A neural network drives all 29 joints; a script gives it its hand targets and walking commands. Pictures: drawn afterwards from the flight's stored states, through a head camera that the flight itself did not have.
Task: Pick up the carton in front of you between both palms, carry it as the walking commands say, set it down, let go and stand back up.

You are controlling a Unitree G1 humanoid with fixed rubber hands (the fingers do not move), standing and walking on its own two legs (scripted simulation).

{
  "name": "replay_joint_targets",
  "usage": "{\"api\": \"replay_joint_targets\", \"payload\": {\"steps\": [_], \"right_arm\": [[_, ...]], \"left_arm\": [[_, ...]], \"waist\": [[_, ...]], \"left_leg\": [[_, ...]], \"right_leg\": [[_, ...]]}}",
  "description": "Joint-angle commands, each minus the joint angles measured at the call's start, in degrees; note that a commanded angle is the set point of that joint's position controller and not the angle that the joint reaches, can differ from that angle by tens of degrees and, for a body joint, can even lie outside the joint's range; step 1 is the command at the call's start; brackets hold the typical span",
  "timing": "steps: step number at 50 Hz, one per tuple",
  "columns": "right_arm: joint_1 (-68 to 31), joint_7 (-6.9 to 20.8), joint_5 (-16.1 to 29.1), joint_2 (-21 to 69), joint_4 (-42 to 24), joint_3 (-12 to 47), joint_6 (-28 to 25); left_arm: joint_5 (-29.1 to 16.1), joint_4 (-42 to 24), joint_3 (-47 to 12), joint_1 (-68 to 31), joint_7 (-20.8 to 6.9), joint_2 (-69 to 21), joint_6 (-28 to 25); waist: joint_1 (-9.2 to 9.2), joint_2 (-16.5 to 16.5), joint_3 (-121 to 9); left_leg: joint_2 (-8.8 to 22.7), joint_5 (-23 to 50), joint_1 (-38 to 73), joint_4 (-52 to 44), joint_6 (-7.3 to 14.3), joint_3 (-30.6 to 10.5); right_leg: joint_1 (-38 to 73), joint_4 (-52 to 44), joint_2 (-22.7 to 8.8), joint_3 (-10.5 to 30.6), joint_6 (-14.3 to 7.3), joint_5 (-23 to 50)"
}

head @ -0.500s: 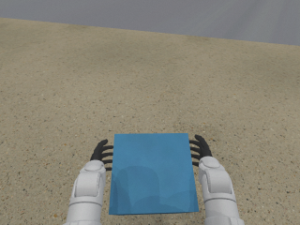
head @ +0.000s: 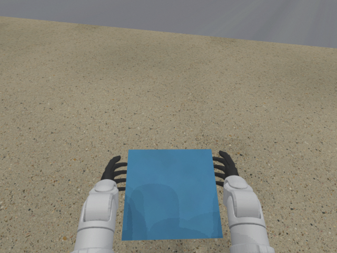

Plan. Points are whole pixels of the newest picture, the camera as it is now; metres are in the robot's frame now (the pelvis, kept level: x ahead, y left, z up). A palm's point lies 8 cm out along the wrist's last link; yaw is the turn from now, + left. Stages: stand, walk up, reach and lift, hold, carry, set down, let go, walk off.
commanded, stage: hold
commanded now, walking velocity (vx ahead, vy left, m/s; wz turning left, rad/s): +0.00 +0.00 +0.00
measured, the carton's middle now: (169, 199) +0.30 +0.00 -0.06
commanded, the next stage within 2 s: set down in 0.54 s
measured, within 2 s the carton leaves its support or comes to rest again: neither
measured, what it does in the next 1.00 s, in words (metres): stands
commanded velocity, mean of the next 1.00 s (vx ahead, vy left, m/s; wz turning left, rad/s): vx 0.00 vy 0.00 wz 0.00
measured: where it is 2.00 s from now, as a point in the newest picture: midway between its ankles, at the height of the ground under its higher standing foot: outside the picture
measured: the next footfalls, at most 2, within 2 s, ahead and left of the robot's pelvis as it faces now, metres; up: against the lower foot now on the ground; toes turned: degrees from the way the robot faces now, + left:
none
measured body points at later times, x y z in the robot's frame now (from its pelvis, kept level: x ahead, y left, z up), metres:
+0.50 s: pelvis +0.00 -0.05 +0.01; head -0.04 -0.06 +0.46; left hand +0.26 +0.15 +0.04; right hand +0.33 -0.14 +0.05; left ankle -0.02 +0.08 -0.73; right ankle +0.07 -0.15 -0.73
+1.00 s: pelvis -0.01 -0.05 -0.02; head +0.07 -0.04 +0.43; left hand +0.32 +0.15 -0.05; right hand +0.36 -0.15 -0.04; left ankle -0.02 +0.08 -0.73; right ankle +0.07 -0.15 -0.73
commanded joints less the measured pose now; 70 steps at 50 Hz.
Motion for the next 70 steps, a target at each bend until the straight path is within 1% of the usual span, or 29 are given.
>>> {"api": "replay_joint_targets", "payload": {"steps": [1,2,3,4,5,6,7,8,9,12,14,18,24,28,31,35,39,41,43,46,49,52,54,57,59,61,63,67,70], "right_arm": [[-18.05,15.05,13.22,53.77,-4.45,30.39,-1.29],[-19.2,15.15,13.25,53.9,-4.03,30.64,-1.42],[-20.24,15.4,13.52,52.86,-3.86,31.23,-1.64],[-20.72,15.73,13.79,53.26,-4.16,31.59,-1.83],[-21.48,15.74,14.2,53.28,-4.07,32.21,-1.89],[-22.21,15.82,13.96,52.89,-3.41,32.32,-2.02],[-21.63,15.91,13.56,53.62,-2.74,31.64,-2.04],[-21.83,15.73,13.24,53.99,-1.86,31.31,-2.0],[-21.33,15.52,12.62,54.13,-1.0,30.57,-1.89],[-20.87,15.58,11.37,54.28,1.52,28.33,-1.63],[-21.71,15.87,11.0,54.98,3.44,27.61,-1.51],[-23.47,16.46,11.0,56.17,5.47,27.17,-1.25],[-25.74,17.05,11.8,56.96,6.0,27.57,-0.93],[-26.85,17.25,12.17,57.06,5.92,27.76,-0.79],[-29.43,17.0,12.03,58.04,7.44,26.62,-0.9],[-34.48,16.45,9.59,58.62,14.36,20.6,-2.54],[-39.18,14.8,4.09,56.29,22.96,10.48,-5.61],[-39.81,13.56,0.76,53.2,25.57,5.29,-7.61],[-38.78,12.3,-2.33,49.11,26.83,0.79,-10.17],[-35.88,10.94,-5.22,43.97,27.36,-2.94,-15.26],[-35.92,10.51,-4.83,43.68,26.87,-0.97,-21.5],[-39.01,10.7,-2.6,47.02,26.83,4.78,-27.79],[-41.18,10.74,-0.84,48.86,26.08,9.22,-31.11],[-43.8,11.0,1.74,50.58,23.08,15.22,-33.82],[-45.03,11.29,3.09,50.9,20.91,18.04,-34.05],[-45.82,11.69,3.7,51.02,19.84,19.37,-33.16],[-46.51,12.28,3.6,51.36,20.38,19.36,-31.53],[-48.83,13.53,2.51,52.04,23.86,16.59,-27.94],[-51.35,13.72,2.21,52.61,26.02,14.15,-26.13]], "left_arm": [[-14.28,-6.43,-28.94,-26.33,-14.69,-52.07,-5.72],[-13.53,-5.56,-28.62,-26.37,-14.48,-52.15,-6.07],[-12.73,-4.95,-27.55,-25.14,-13.87,-51.73,-6.49],[-12.19,-4.53,-27.21,-25.07,-13.8,-51.42,-6.45],[-12.31,-4.1,-27.21,-26.02,-13.79,-51.71,-6.49],[-12.67,-3.52,-27.19,-26.56,-13.64,-52.24,-6.74],[-13.11,-3.61,-28.17,-27.95,-14.12,-52.41,-6.56],[-14.07,-4.04,-28.9,-30.32,-14.6,-52.96,-6.51],[-14.81,-3.69,-29.61,-31.24,-14.99,-53.24,-6.35],[-15.01,-2.73,-29.56,-32.59,-15.86,-52.71,-5.77],[-14.82,-1.78,-28.94,-33.65,-16.28,-52.83,-5.6],[-14.36,-0.14,-27.47,-34.51,-16.84,-53.2,-5.54],[-13.3,1.44,-25.39,-34.63,-17.22,-53.38,-5.59],[-12.88,1.81,-24.63,-35.18,-17.37,-53.46,-5.75],[-11.67,3.97,-22.81,-37.66,-17.93,-52.15,-6.39],[-8.69,11.53,-17.86,-44.05,-19.16,-50.54,-8.72],[-3.32,20.46,-9.41,-49.96,-19.07,-47.9,-12.34],[-0.06,24.32,-4.57,-50.09,-18.07,-45.41,-14.35],[2.9,26.85,-0.45,-48.37,-16.72,-42.2,-16.64],[5.53,28.05,2.61,-44.91,-15.17,-37.52,-21.05],[4.93,27.61,0.35,-44.32,-14.29,-37.27,-26.79],[2.1,27.26,-5.54,-46.86,-13.63,-40.56,-32.83],[-0.35,26.31,-10.65,-49.44,-13.16,-42.54,-36.02],[-4.09,22.87,-18.55,-53.06,-12.26,-45.34,-38.57],[-6.1,20.6,-22.5,-54.83,-11.73,-46.69,-38.7],[-7.3,19.74,-24.63,-56.2,-11.57,-47.58,-37.84],[-7.69,20.38,-25.11,-57.36,-11.89,-48.21,-36.26],[-7.12,24.46,-22.7,-59.85,-13.09,-48.49,-32.59],[-6.66,27.63,-19.9,-62.21,-13.62,-48.09,-30.92]], "waist": [[-0.22,5.07,-9.53],[0.27,3.42,-9.24],[1.26,3.72,-9.58],[0.93,1.75,-8.51],[1.24,1.53,-8.71],[1.31,3.08,-8.74],[0.09,2.02,-6.93],[-0.27,1.83,-7.29],[-1.13,1.58,-6.9],[-2.32,1.51,-5.08],[-2.14,1.04,-4.48],[-1.33,-0.13,-4.57],[-0.17,-1.13,-5.89],[0.08,-1.48,-6.48],[0.41,-2.13,-5.88],[-0.46,-2.42,-3.77],[-2.08,-1.92,-1.67],[-2.34,-1.17,-1.15],[-2.27,-0.73,-1.48],[-2.16,-0.61,-5.37],[-2.11,-0.14,-12.45],[-2.22,0.92,-22.56],[-2.7,1.72,-31.05],[-3.86,2.44,-45.67],[-4.55,3.14,-53.63],[-4.99,3.9,-57.42],[-5.27,4.42,-57.03],[-5.38,5.16,-51.53],[-5.28,5.2,-49.94]], "left_leg": [[-2.27,23.42,-0.02,-12.45,-0.51,-17.1],[-2.87,27.67,3.49,-11.62,-0.94,-17.4],[-3.53,25.57,7.42,-11.87,-1.09,-16.75],[-4.05,24.73,10.19,-11.74,-1.18,-16.22],[-4.2,24.63,10.74,-11.75,-1.5,-16.11],[-4.3,18.75,9.89,-13.14,-1.64,-15.62],[-4.21,17.28,9.61,-13.26,-1.78,-15.52],[-4.16,16.05,7.54,-13.3,-2.1,-15.76],[-4.06,15.05,7.03,-13.4,-2.22,-15.77],[-4.32,11.56,7.35,-13.78,-2.28,-15.31],[-4.44,8.92,5.53,-14.12,-2.11,-15.27],[-5.03,6.87,3.06,-14.19,-1.55,-14.99],[-6.02,5.44,1.09,-13.9,-0.77,-14.42],[-6.38,4.62,0.39,-13.58,-0.42,-14.29],[-6.46,2.53,-0.88,-12.69,0.01,-14.09],[-6.39,-1.62,-4.11,-10.05,0.23,-13.57],[-6.4,-3.73,-9.75,-6.5,0.33,-13.42],[-6.4,-3.37,-13.23,-4.73,0.4,-13.61],[-6.67,-1.69,-16.66,-2.81,0.2,-13.61],[-7.74,2.59,-21.68,0.7,-0.62,-13.06],[-8.62,7.59,-26.0,4.47,-1.38,-12.88],[-9.16,13.28,-29.41,8.97,-2.15,-13.44],[-9.42,17.14,-31.25,12.48,-2.85,-13.7],[-9.66,23.1,-32.39,18.4,-4.08,-13.82],[-9.7,25.6,-32.06,22.0,-4.67,-14.04],[-9.74,24.29,-33.2,24.64,-5.14,-13.9],[-9.82,19.05,-36.82,26.12,-5.4,-13.39],[-10.12,6.53,-45.69,28.0,-5.12,-12.33],[-10.52,1.93,-50.91,30.24,-4.72,-11.62]], "right_leg": [[24.96,-1.71,11.28,11.17,-1.95,12.6],[22.82,-2.72,11.39,11.68,-1.93,13.77],[21.59,-3.31,11.05,11.63,-1.43,13.4],[18.86,-4.29,11.42,11.75,-0.89,12.07],[19.29,-4.79,11.52,11.49,-0.35,11.82],[20.46,-4.93,11.42,11.37,-0.36,9.01],[19.04,-5.45,11.84,11.3,-0.45,7.23],[20.96,-5.56,12.08,11.03,-0.7,6.17],[21.12,-5.63,12.13,11.12,-0.94,5.49],[19.42,-6.51,11.84,11.39,-1.17,3.05],[20.47,-6.89,11.64,11.4,-1.16,1.57],[22.68,-7.38,11.0,11.62,-0.81,1.13],[25.3,-8.24,9.62,12.56,-0.14,1.37],[26.32,-8.72,8.8,13.25,0.28,0.77],[26.26,-8.95,8.11,13.98,0.63,-2.26],[23.73,-8.52,7.47,14.86,0.5,-9.7],[20.16,-6.05,7.55,14.87,0.2,-12.22],[17.65,-3.85,7.9,14.36,0.09,-10.08],[13.99,-0.98,8.5,13.62,0.2,-5.47],[8.43,4.1,9.57,12.71,0.8,3.35],[3.82,8.88,10.58,11.94,1.05,10.34],[-0.95,14.5,11.46,11.55,0.68,14.61],[-4.01,18.77,11.96,11.4,0.48,16.89],[-8.83,25.01,12.62,10.66,0.9,19.89],[-14.01,28.27,13.02,9.77,1.33,19.14],[-19.85,30.71,13.33,8.86,1.41,15.9],[-25.32,32.54,13.55,8.07,1.18,11.02],[-35.33,35.54,13.58,6.65,0.71,1.04],[-40.44,37.97,13.54,6.1,0.84,-2.68]]}}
